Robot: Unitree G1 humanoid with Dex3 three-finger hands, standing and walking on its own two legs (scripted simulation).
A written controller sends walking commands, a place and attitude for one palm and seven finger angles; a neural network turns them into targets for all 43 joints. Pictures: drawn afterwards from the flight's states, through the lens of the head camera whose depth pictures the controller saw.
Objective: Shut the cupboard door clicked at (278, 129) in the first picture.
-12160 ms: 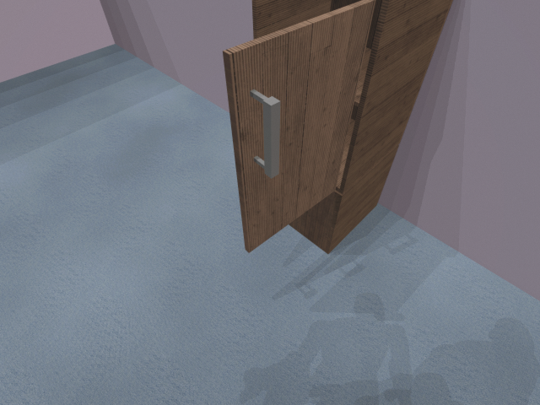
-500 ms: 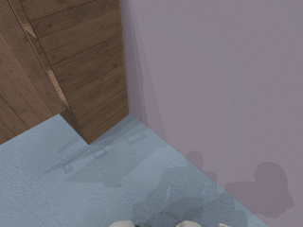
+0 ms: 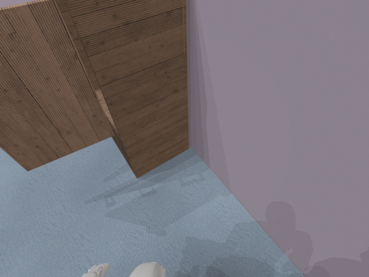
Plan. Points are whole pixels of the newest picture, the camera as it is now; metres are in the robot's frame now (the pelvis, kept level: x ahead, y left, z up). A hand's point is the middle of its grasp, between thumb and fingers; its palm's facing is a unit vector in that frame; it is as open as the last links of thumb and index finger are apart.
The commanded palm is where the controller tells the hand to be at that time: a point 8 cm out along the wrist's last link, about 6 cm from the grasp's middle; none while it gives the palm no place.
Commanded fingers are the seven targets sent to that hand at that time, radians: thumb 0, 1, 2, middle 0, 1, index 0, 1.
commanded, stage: turn to face it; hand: left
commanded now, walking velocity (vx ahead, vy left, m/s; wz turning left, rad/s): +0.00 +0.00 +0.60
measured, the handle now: out of the picture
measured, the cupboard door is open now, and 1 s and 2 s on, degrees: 86 86 86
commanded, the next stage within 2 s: take the last steps up to it in 0.78 s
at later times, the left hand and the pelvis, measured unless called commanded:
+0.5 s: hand out of the picture +0.03 +0.27 -0.18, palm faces +0.29 -0.93 -0.22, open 7.4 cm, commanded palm none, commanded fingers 0.00 0.90 0.90 -0.20 -0.30 -0.20 -0.30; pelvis +0.02 +0.05 +0.00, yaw +14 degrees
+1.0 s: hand out of the picture +0.01 +0.19 -0.16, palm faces +0.43 -0.87 -0.23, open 7.3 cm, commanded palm none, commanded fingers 0.00 0.90 0.90 -0.20 -0.30 -0.20 -0.30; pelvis +0.02 +0.00 +0.00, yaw +24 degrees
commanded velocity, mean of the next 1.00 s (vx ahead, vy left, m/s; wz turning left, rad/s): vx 0.04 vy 0.01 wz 0.33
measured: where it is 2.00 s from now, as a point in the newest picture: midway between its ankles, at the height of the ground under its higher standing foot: outside the picture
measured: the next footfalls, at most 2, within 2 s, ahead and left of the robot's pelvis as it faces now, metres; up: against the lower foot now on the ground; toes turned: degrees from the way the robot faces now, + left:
left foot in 0.22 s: +0.05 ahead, +0.13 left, +0.00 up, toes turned +15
right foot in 0.76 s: +0.09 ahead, -0.09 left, +0.00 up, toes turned +16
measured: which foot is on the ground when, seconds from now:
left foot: up 0.00-0.20, down 0.22-0.76, up 0.78-1.00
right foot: down 0.00-0.22, up 0.24-0.74, down 0.76-1.00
